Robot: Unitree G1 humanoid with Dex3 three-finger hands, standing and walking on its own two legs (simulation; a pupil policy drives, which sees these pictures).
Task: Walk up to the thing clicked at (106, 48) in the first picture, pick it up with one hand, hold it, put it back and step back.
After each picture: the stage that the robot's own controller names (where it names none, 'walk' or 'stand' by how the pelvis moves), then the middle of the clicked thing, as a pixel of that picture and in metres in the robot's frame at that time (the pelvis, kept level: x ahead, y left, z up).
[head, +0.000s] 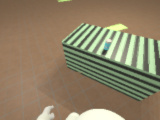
stand; (107, 44) +0.85 -0.16 -0.10
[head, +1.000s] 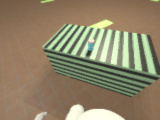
walk; (91, 44) +0.77 +0.08 -0.08
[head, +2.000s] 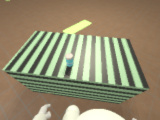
stand; (69, 59) +0.50 +0.22 -0.07
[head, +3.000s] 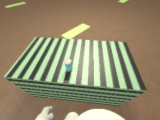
stand; (68, 65) +0.48 +0.22 -0.10
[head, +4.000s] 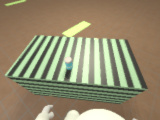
stand; (68, 63) +0.49 +0.23 -0.10
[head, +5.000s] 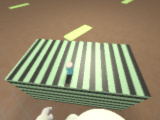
stand; (69, 68) +0.45 +0.21 -0.10
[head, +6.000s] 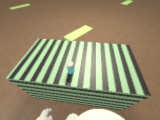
stand; (70, 67) +0.47 +0.21 -0.10
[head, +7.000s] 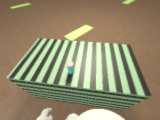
rise first; (70, 67) +0.46 +0.21 -0.10
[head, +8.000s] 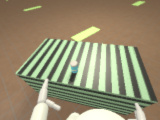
rise first; (74, 66) +0.48 +0.20 -0.10
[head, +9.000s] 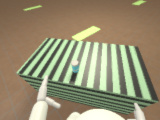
go down; (75, 66) +0.48 +0.20 -0.10
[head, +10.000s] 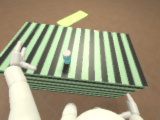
go down; (67, 57) +0.50 +0.18 -0.06
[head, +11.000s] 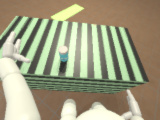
go down; (63, 53) +0.49 +0.19 -0.03
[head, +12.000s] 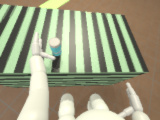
close in; (55, 47) +0.50 +0.20 +0.01
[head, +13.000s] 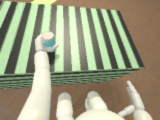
close; (49, 42) +0.53 +0.20 +0.03
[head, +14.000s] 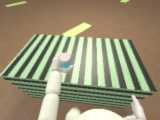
lift; (65, 62) +0.36 +0.18 +0.12
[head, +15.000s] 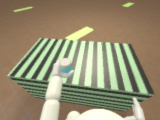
hold; (66, 68) +0.32 +0.18 +0.11
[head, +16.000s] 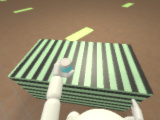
hold; (66, 68) +0.33 +0.17 +0.11
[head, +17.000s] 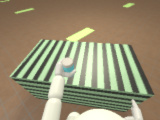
crouch; (68, 67) +0.33 +0.16 +0.11
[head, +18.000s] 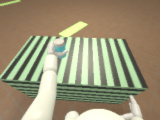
crouch; (60, 48) +0.45 +0.21 +0.14
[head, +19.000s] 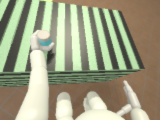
lower; (45, 41) +0.52 +0.23 +0.03
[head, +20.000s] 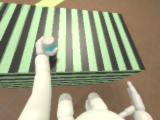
lower; (50, 46) +0.50 +0.21 +0.02
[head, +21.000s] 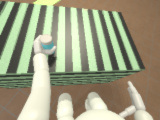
lower; (48, 45) +0.51 +0.22 +0.02
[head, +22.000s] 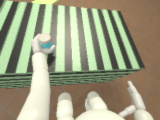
lower; (46, 44) +0.51 +0.22 +0.02
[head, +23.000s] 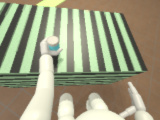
open; (54, 46) +0.50 +0.19 +0.02
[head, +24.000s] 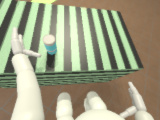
rise; (50, 45) +0.50 +0.20 +0.02
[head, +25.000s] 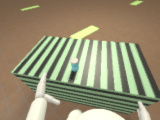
sink last; (74, 64) +0.48 +0.18 -0.05
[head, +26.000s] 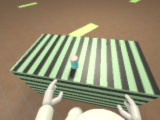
stand; (74, 62) +0.49 +0.19 -0.05
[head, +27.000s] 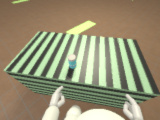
stand; (72, 61) +0.48 +0.19 -0.03
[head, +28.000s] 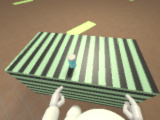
stand; (72, 61) +0.49 +0.19 -0.04
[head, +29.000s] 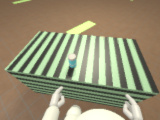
stand; (72, 60) +0.49 +0.19 -0.04
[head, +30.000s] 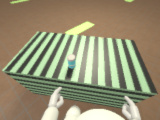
stand; (71, 61) +0.48 +0.19 -0.04
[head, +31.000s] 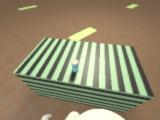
stand; (75, 65) +0.50 +0.18 -0.10
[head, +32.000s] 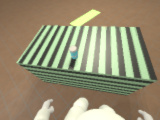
walk; (73, 52) +0.56 +0.21 -0.08
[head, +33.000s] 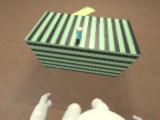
walk; (79, 33) +0.84 +0.17 -0.08
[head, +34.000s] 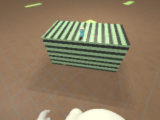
stand; (81, 31) +1.12 +0.23 -0.08
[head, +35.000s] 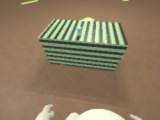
stand; (79, 31) +1.10 +0.24 -0.10
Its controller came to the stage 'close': yes
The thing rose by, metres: 0.22
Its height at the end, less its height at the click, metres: +0.00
